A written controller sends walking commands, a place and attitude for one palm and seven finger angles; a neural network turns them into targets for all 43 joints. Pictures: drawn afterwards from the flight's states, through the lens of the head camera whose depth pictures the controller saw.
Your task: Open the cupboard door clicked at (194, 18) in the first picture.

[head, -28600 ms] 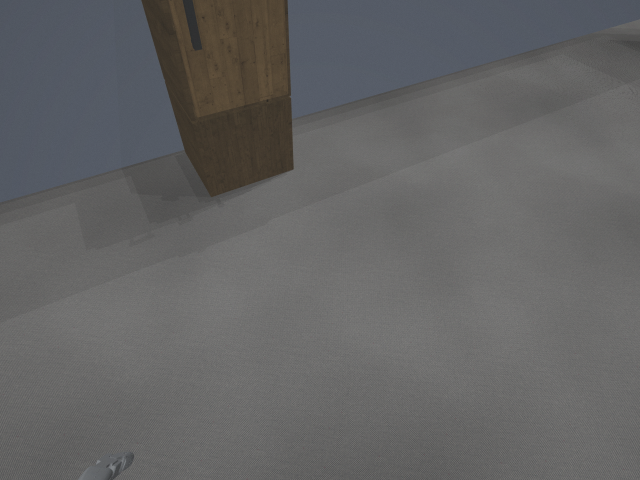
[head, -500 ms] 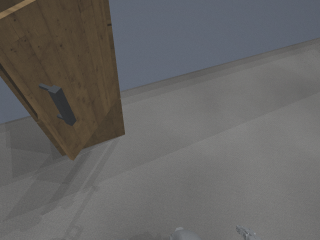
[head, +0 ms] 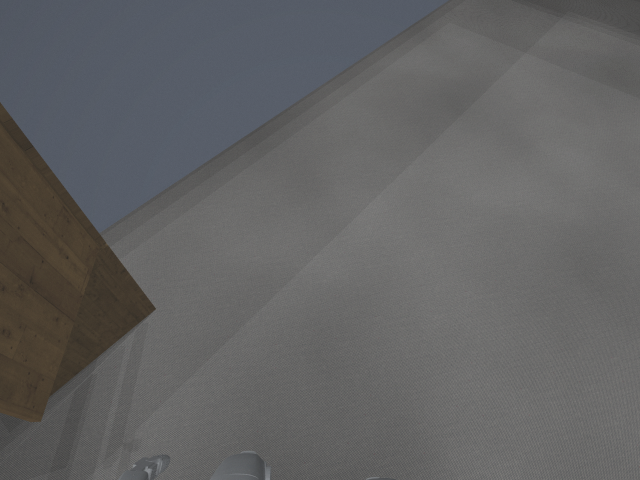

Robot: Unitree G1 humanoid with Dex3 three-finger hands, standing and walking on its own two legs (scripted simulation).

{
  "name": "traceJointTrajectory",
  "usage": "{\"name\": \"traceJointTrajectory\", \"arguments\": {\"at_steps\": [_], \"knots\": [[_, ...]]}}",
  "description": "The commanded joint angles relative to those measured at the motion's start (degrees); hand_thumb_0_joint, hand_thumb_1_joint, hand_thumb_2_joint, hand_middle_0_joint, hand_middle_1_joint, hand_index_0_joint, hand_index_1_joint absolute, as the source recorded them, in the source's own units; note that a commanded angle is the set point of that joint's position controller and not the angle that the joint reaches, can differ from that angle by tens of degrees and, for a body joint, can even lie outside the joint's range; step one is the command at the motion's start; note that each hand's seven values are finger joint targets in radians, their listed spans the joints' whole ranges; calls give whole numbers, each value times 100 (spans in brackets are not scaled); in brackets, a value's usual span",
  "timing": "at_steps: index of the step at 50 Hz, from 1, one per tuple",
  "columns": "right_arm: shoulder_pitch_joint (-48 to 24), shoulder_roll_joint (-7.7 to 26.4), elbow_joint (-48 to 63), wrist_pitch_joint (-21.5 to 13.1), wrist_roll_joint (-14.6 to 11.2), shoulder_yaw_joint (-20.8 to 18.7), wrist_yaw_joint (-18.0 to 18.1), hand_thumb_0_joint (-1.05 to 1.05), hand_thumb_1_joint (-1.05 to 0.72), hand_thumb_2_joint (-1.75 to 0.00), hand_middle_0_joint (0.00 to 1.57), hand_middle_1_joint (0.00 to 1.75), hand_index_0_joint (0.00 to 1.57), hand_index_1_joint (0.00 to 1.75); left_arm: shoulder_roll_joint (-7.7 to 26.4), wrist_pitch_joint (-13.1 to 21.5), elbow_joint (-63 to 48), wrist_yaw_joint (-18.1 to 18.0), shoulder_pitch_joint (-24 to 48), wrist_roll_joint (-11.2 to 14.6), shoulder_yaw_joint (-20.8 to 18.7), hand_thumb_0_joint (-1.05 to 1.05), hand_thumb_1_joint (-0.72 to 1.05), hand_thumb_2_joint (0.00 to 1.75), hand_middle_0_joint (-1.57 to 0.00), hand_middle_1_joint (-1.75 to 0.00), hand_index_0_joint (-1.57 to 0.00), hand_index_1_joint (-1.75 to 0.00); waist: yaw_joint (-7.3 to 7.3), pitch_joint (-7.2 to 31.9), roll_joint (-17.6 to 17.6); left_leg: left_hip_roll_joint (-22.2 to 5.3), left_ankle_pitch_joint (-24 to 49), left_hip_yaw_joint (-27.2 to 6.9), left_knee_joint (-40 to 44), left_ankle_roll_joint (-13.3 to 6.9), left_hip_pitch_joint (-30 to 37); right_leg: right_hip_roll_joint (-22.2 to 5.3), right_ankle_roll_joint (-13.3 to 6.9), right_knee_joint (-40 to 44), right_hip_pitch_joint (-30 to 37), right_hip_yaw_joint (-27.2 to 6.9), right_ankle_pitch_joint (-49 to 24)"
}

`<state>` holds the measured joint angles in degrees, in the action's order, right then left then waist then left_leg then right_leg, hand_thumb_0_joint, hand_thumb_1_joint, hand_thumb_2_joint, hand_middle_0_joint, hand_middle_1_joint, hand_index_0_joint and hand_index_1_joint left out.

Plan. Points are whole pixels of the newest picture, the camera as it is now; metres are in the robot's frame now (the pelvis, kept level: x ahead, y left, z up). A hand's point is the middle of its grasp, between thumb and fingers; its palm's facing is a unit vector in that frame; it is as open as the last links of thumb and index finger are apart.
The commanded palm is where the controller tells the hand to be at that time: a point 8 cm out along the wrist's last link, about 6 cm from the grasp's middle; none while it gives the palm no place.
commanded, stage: walk to a spot facing it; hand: left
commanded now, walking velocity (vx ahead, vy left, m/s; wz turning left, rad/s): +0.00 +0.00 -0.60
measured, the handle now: out of the picture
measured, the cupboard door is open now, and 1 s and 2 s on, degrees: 43 43 43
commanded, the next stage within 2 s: turn to face it in 1.64 s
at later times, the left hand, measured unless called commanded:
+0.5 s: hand (233, 427) +0.20 +0.13 -0.15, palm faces -0.27 -0.93 -0.25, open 7.4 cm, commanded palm none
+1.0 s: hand (288, 300) +0.41 +0.07 -0.16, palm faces -0.49 -0.86 -0.16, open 7.4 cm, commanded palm none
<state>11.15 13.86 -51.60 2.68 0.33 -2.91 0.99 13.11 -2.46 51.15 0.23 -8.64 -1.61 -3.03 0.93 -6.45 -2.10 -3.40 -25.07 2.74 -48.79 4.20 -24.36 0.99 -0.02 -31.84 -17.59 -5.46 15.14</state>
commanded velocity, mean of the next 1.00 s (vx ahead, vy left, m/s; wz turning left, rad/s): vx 0.31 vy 0.00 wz -0.48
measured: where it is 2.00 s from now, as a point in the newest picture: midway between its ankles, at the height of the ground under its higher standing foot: (439, 347)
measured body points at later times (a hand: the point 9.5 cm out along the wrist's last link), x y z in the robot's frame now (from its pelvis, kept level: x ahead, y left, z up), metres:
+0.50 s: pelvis +0.06 -0.04 +0.00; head +0.09 -0.06 +0.45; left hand +0.21 +0.18 -0.13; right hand -0.01 -0.30 -0.16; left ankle +0.06 +0.11 -0.67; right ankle +0.02 -0.13 -0.73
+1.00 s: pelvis +0.25 -0.07 +0.01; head +0.30 -0.06 +0.46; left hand +0.43 +0.12 -0.15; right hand +0.17 -0.30 -0.12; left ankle +0.31 +0.01 -0.73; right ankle +0.17 -0.19 -0.63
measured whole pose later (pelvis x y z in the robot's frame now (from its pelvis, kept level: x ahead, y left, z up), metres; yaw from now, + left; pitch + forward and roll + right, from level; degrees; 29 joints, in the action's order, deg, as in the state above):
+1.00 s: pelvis +0.25 -0.07 +0.01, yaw -32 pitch +1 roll -1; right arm 15.8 9.0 -54.7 -4.1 1.7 -1.3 1.1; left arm 13.9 0.2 56.1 2.7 -11.7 -2.1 -4.9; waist -0.9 -3.3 -2.8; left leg -4.2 -12.3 9.6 -24.4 -1.2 -13.0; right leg -3.1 -0.2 -68.6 -33.4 1.0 13.9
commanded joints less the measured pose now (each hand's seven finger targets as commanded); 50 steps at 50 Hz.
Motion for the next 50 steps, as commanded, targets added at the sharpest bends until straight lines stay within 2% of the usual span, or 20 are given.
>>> {"name": "traceJointTrajectory", "arguments": {"at_steps": [1,2,3,4,5,10,15,17,18,19,20,21,26,34,37,38,39,40,45,50], "knots": [[798,407,190,-220,1,-126,81,0,-90,-90,20,30,20,30,1144,54,-442,-71,205,39,-359,0,90,90,-20,-30,-20,-30,216,914,-634,212,1022,76,1754,-48,1411,-907,-636,558,-345,-1199,-1196],[962,690,134,-266,39,-174,115,0,-90,-90,20,30,20,30,891,17,-529,-47,221,78,-296,0,90,90,-20,-30,-20,-30,274,884,136,-266,882,-431,2512,-207,1956,-492,-355,147,-974,-929,-340],[1094,1284,170,-329,140,-280,128,0,-90,-90,20,30,20,30,498,-10,-624,4,70,136,-227,0,90,90,-20,-30,-20,-30,292,888,1907,-1807,704,-2278,3358,-768,2183,329,14,-1210,-1767,-86,1301],[1152,1488,221,-330,174,-299,169,0,-90,-90,20,30,20,30,618,-1,-687,29,255,81,-235,0,90,90,-20,-30,-20,-30,328,797,1922,-2596,1135,-2890,3603,-1308,1745,219,121,-2517,-1754,208,2120],[901,1363,380,-337,187,-241,170,0,-90,-90,20,30,20,30,699,51,-746,74,270,62,-251,0,90,90,-20,-30,-20,-30,183,699,1151,-2573,1120,-2636,3472,-1506,1387,-161,142,-2964,-1536,66,1860],[522,915,391,-397,213,-133,133,0,-90,-90,20,30,20,30,403,48,-531,338,294,1,-259,0,90,90,-20,-30,-20,-30,18,550,1491,-1444,470,-530,3452,-900,1590,-347,238,-2628,-1616,789,896],[989,1061,158,-414,213,-242,28,0,-90,-90,20,30,20,30,282,187,-565,386,535,15,-166,0,90,90,-20,-30,-20,-30,247,689,1369,-1643,396,1,3168,-908,1809,-213,101,-710,-786,1289,1100],[878,1058,169,-393,194,-251,-1,0,-90,-90,20,30,20,30,342,218,-391,365,138,10,-210,0,90,90,-20,-30,-20,-30,7,787,1024,-1533,167,294,2583,-733,1295,-54,18,172,268,1447,601],[719,965,197,-390,158,-240,-31,0,-90,-90,20,30,20,30,578,252,-163,315,-477,-2,-284,0,90,90,-20,-30,-20,-30,-304,946,464,-1244,-71,621,1785,-520,608,-80,-126,598,1327,1244,445],[356,575,422,-391,49,-148,-93,0,-90,-90,20,30,20,30,1223,325,57,225,-1261,-43,-433,0,90,90,-20,-30,-20,-30,-772,1036,-1223,-552,-677,1260,42,-203,-951,-1381,-657,1492,2529,-845,1584],[-352,412,783,-397,70,-76,-120,0,-90,-90,20,30,20,30,1710,329,200,101,-1770,36,-547,0,90,90,-20,-30,-20,-30,-1083,807,-1956,-100,-1505,703,-1250,-102,-2159,-2431,-1318,2105,2592,-2819,1417],[-618,598,838,-403,93,-117,-132,0,-90,-90,20,30,20,30,1657,344,196,35,-1733,77,-538,0,90,90,-20,-30,-20,-30,-1005,468,-1283,-316,-927,-87,-1727,-160,-2557,-2437,-1528,2159,2393,-2675,1490],[-170,427,354,-371,139,-180,-199,0,-90,-90,20,30,20,30,871,510,4,-5,-726,33,-326,0,90,90,-20,-30,-20,-30,-202,374,-642,-382,667,-81,-999,-22,-1180,-1423,-1093,2009,913,-1003,208],[-715,248,533,-555,77,-116,-196,0,-90,-90,20,30,20,30,932,589,333,18,-1081,30,-319,0,90,90,-20,-30,-20,-30,-298,461,-528,-15,1030,67,929,-83,-569,-1338,-1079,1550,1441,-919,-1340],[301,486,170,-669,94,-166,-100,0,-90,-90,20,30,20,30,830,563,303,9,-741,62,-330,0,90,90,-20,-30,-20,-30,249,694,-140,142,1445,115,2130,-203,1558,-917,-770,621,454,-601,-1363],[1156,953,-109,-702,137,-273,-15,0,-90,-90,20,30,20,30,617,547,251,47,-772,91,-295,0,90,90,-20,-30,-20,-30,580,1161,813,-522,909,-701,2350,-414,2910,-472,-529,-624,-413,-282,-762],[1893,1582,-228,-719,261,-412,25,0,-90,-90,20,30,20,30,254,533,217,102,-1152,143,-208,0,90,90,-20,-30,-20,-30,703,1734,2537,-2281,46,-2970,3104,-982,3790,333,-188,-2757,-1586,656,1716],[1960,1547,-193,-612,220,-351,56,0,-90,-90,20,30,20,30,399,546,80,91,-824,81,-181,0,90,90,-20,-30,-20,-30,719,1485,1992,-2633,-513,-3613,3519,-1334,3405,91,-260,-3703,-1986,154,1812],[715,486,-17,-737,163,-53,50,0,-90,-90,20,30,20,30,115,413,242,263,-667,-58,-200,0,90,90,-20,-30,-20,-30,-112,273,1173,-1590,622,-1111,3779,-824,1295,-602,-89,-4144,-1947,365,-17],[1218,308,-287,-793,128,-62,57,0,-90,-90,20,30,20,30,-59,308,109,297,-275,-60,-145,0,90,90,-20,-30,-20,-30,-56,626,995,-1385,1991,-63,3737,-958,1987,-635,34,-3220,-2254,616,-581]]}}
